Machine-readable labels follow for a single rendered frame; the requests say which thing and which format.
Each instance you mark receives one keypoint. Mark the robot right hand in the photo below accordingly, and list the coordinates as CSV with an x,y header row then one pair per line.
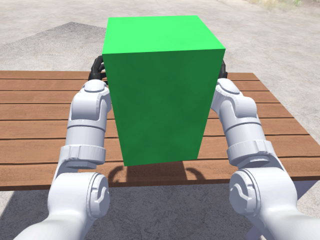
x,y
223,73

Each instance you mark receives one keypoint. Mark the robot left forearm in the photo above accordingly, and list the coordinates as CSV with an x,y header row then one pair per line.
x,y
86,127

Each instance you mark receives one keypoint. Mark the robot right forearm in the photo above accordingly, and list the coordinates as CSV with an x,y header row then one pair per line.
x,y
247,145

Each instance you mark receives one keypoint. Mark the robot left upper arm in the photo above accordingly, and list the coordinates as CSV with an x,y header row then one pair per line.
x,y
76,200

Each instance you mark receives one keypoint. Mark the table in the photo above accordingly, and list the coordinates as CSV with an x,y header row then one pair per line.
x,y
34,114

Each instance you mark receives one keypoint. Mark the carton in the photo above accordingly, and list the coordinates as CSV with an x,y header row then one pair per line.
x,y
162,73

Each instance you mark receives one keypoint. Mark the robot right upper arm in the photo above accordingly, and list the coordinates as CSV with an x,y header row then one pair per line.
x,y
268,198

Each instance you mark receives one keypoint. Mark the robot left hand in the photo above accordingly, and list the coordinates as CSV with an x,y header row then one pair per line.
x,y
96,69

